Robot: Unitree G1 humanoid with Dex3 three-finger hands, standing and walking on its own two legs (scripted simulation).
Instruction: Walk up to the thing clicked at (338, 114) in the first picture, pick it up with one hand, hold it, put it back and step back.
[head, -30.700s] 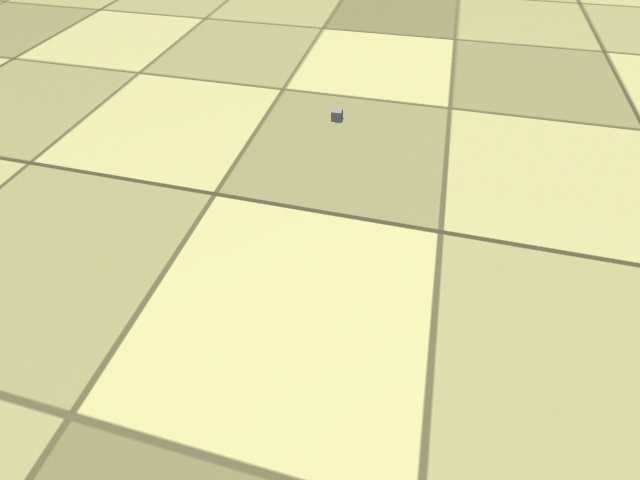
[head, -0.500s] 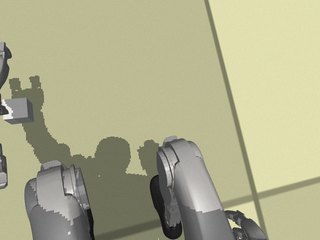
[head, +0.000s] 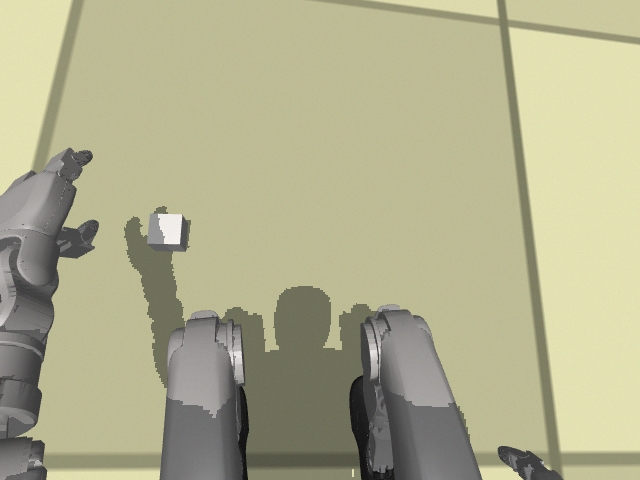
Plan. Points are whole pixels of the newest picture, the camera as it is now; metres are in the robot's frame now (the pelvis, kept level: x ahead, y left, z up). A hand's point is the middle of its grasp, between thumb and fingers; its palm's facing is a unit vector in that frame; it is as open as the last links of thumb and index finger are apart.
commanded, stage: home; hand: left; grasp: from above
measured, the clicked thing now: (168, 233) +0.49 +0.27 -0.39
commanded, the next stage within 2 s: none
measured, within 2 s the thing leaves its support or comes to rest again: neither
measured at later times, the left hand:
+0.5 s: hand (14, 367) +0.26 +0.23 +0.10, palm faces +0.07 -0.93 -0.35, open 7.4 cm
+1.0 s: hand out of the picture +0.21 +0.20 +0.25, palm faces +0.19 -0.96 -0.21, open 7.4 cm
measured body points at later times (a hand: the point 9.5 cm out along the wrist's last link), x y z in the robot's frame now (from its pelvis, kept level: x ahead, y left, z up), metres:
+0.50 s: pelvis +0.02 -0.01 +0.19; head +0.13 +0.03 +0.63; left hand +0.26 +0.28 +0.12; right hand +0.23 -0.22 +0.10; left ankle +0.08 +0.13 -0.38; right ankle +0.09 -0.14 -0.38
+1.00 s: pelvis +0.08 +0.00 +0.29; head +0.09 +0.00 +0.74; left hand +0.20 +0.25 +0.27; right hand +0.27 -0.22 +0.23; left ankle +0.08 +0.13 -0.38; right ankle +0.09 -0.14 -0.38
